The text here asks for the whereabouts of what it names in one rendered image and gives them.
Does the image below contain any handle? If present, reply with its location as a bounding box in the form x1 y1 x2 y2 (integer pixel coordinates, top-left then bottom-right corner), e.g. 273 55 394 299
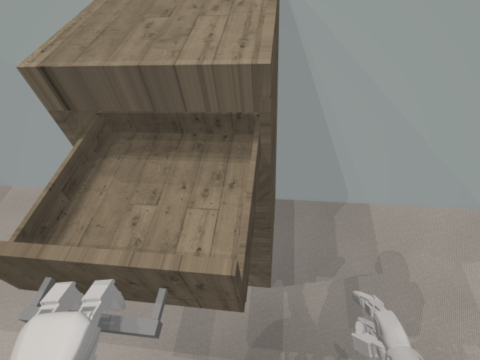
18 277 168 339

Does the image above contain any cabinet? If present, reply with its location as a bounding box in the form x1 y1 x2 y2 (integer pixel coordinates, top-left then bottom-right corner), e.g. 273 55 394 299
16 0 280 288

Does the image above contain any right robot hand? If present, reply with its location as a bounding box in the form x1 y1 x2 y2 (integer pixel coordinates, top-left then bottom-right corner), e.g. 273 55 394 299
351 291 412 360

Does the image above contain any drawer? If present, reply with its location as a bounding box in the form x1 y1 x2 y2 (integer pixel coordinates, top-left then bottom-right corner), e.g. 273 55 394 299
0 111 261 313

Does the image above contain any left robot hand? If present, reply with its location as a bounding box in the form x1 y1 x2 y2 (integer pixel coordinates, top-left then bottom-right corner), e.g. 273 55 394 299
10 279 126 360

